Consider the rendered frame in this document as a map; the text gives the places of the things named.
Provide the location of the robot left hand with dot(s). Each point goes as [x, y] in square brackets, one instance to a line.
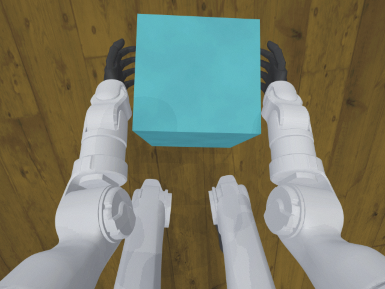
[114, 64]

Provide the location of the robot left upper arm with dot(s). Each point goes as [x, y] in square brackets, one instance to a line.
[90, 225]

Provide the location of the robot right hand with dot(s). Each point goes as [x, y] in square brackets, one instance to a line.
[275, 67]

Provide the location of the right robot forearm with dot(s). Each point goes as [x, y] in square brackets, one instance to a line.
[293, 156]

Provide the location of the robot right thigh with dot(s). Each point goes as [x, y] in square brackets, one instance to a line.
[245, 261]

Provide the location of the robot left shin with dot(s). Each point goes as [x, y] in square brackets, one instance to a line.
[138, 192]

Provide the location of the carton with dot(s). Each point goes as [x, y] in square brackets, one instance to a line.
[197, 81]

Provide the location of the robot right upper arm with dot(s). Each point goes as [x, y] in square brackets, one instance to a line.
[309, 222]

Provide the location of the left robot forearm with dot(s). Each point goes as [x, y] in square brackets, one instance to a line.
[104, 140]

